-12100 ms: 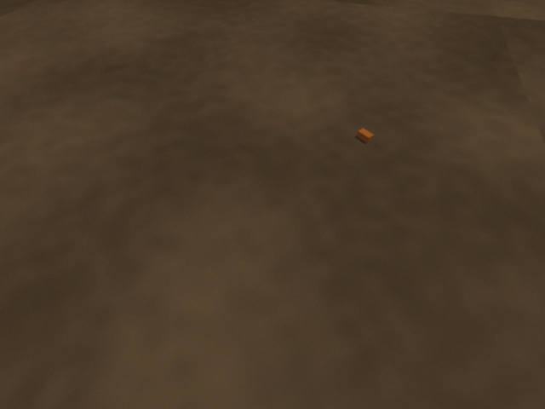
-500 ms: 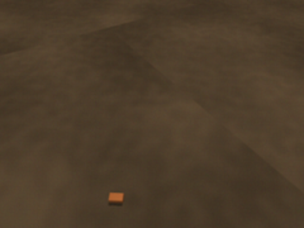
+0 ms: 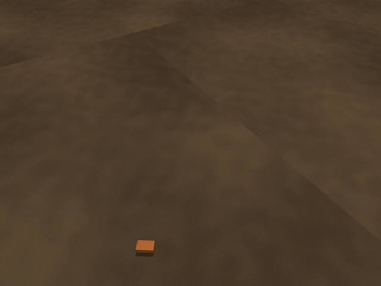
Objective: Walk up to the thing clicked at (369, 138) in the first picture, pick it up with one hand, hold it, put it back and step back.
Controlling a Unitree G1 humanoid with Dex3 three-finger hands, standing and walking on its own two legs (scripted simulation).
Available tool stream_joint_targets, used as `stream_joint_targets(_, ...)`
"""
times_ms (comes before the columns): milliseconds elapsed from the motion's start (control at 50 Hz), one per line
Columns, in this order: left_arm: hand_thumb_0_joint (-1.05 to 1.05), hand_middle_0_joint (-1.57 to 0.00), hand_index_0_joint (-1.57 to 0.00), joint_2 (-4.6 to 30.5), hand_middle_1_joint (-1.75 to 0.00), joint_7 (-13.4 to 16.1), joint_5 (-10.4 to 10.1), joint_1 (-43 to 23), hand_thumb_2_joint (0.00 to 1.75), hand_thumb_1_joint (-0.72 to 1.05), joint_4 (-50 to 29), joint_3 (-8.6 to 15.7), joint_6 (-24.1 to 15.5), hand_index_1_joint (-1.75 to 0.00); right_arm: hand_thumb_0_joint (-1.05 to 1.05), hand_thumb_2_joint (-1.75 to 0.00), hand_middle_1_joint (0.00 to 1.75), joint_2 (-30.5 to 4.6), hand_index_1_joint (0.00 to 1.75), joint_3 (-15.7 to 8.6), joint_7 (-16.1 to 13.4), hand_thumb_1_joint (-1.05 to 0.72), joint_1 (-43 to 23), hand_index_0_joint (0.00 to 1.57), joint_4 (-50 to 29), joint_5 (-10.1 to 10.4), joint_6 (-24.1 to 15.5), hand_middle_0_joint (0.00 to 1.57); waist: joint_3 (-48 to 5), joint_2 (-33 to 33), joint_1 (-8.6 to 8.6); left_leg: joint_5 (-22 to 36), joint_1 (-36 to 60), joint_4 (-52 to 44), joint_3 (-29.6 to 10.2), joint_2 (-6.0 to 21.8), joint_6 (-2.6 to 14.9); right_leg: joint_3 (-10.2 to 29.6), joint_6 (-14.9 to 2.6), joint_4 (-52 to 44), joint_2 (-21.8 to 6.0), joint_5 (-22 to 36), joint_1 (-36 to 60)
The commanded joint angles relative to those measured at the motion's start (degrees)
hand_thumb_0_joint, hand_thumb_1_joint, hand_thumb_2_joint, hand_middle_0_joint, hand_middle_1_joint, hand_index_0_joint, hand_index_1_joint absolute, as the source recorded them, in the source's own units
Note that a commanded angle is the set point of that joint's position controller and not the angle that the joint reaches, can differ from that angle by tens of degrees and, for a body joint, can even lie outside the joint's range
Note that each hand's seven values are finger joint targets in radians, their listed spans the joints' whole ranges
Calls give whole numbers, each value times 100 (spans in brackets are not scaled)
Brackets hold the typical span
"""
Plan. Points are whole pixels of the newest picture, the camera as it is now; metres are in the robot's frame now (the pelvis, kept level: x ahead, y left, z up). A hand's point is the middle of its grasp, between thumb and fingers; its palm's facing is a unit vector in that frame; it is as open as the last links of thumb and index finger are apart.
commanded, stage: rise first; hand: left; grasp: from above
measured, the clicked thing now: (145, 246) +0.47 +0.26 -0.76
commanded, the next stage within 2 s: none
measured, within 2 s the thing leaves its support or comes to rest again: neither
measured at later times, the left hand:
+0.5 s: hand out of the picture +0.13 +0.26 -0.20, palm faces -0.08 -0.91 -0.41, open 13.2 cm
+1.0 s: hand out of the picture +0.13 +0.28 -0.27, palm faces -0.27 -0.80 -0.53, open 13.4 cm
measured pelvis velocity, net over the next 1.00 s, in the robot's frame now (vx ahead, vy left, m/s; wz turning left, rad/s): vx -0.03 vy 0.01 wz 0.00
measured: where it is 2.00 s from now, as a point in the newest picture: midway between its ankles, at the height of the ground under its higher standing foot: outside the picture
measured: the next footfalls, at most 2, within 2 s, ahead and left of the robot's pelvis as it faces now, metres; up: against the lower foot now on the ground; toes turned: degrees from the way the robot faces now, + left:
none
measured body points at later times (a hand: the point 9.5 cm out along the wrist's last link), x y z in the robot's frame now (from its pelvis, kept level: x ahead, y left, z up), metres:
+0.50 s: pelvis -0.01 +0.01 -0.05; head +0.06 +0.02 +0.39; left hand +0.14 +0.31 -0.17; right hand +0.10 -0.25 -0.16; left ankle -0.01 +0.13 -0.75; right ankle -0.01 -0.13 -0.75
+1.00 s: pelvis -0.03 +0.01 -0.13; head +0.09 +0.03 +0.30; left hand +0.14 +0.32 -0.24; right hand +0.16 -0.23 -0.22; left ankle -0.01 +0.13 -0.75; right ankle -0.01 -0.13 -0.75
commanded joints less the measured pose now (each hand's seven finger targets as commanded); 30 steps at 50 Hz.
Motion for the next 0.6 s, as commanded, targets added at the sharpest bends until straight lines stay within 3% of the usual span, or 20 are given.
stream_joint_targets(0,0,-21,-19,1155,-60,153,-49,-1631,91,58,-792,688,-340,-62,0,-90,30,-640,30,-209,-252,-89,425,20,-1420,335,-290,20,-28,-200,-301,90,-661,256,29,-227,198,137,-172,146,191,253,-793)
stream_joint_targets(20,0,-19,-19,1248,-68,96,81,-1476,91,50,-469,784,-242,-69,0,-89,30,-615,30,-287,-252,-89,510,20,-1496,289,-270,20,-300,-334,-252,186,-817,491,-4,-256,207,133,-180,295,185,268,-884)
stream_joint_targets(40,0,-18,-18,1364,-75,24,179,-1834,91,42,-550,838,-233,-75,0,-89,30,-572,30,-310,-260,-89,564,20,-1666,278,-268,20,-494,-362,-224,258,-933,691,-29,-258,229,139,-179,491,172,368,-958)
stream_joint_targets(60,0,-16,-18,1361,-82,-50,331,-1772,90,36,-451,934,-267,-80,0,-90,30,-581,30,-415,-266,-90,591,20,-1801,191,-304,20,-802,-331,-154,289,-955,849,-21,-277,219,167,-177,690,156,416,-958)
stream_joint_targets(80,0,-14,-16,1266,-89,-102,513,-1209,90,28,-214,986,-203,-86,0,-90,30,-535,30,-476,-244,-90,751,20,-1853,127,-324,20,-1073,-247,-67,421,-1126,1027,-44,-302,194,167,-186,910,143,533,-925)
stream_joint_targets(100,0,-13,-17,1293,-93,-119,611,-777,88,20,-258,1155,-150,-89,0,-89,30,-508,30,-527,-207,-89,808,20,-2014,100,-319,20,-1419,27,137,626,-1210,1158,-32,-343,147,185,-230,1074,127,661,-861)
stream_joint_targets(120,0,-12,-16,1237,-95,-120,679,-615,89,12,-454,1169,-101,-91,0,-89,30,-487,30,-548,-188,-90,830,20,-2160,104,-324,20,-1600,173,191,785,-1198,1259,-31,-358,118,190,-237,1211,142,775,-833)
stream_joint_targets(180,0,-13,-16,957,-97,-16,762,-394,90,-11,-1023,1052,210,-94,0,-88,30,-429,30,-583,-180,-86,817,20,-2489,154,-342,20,-1609,269,126,1047,-1142,1236,-91,-311,77,123,-251,1251,206,905,-1005)
stream_joint_targets(240,0,-15,-16,1028,-96,72,865,-648,91,-35,-1483,1079,526,-95,0,-89,30,-405,30,-567,-148,-87,634,20,-2843,169,-359,20,-1498,57,35,820,-1373,1420,-138,-243,87,60,-235,1385,257,593,-1269)
stream_joint_targets(280,0,-14,-14,897,-98,109,897,-597,92,-45,-1595,1024,646,-98,0,-89,30,-371,30,-547,-122,-86,607,20,-2972,157,-395,20,-1303,2,-10,515,-1677,1628,-137,-232,93,45,-229,1573,265,288,-1577)
stream_joint_targets(360,0,-15,-15,844,-99,144,957,-682,92,-47,-2205,1050,627,-99,0,-89,30,-302,30,-566,-105,-86,709,20,-3063,97,-541,20,-1548,70,-66,211,-2142,2215,-166,-210,95,78,-215,2122,240,26,-2143)
stream_joint_targets(480,0,-14,-12,867,-97,126,1185,-52,97,-52,-3074,1099,669,-99,0,-89,30,-289,30,-640,-123,-87,836,20,-3208,60,-718,20,-2050,388,-80,510,-2416,2833,-312,-100,42,75,-232,2882,228,134,-2680)
stream_joint_targets(580,0,-18,-16,737,-94,126,1306,384,94,-52,-3571,999,927,-96,0,-90,30,-252,30,-609,-167,-90,711,20,-3368,52,-824,20,-2039,301,-131,274,-2829,3197,-373,-79,74,87,-215,3210,238,-82,-3121)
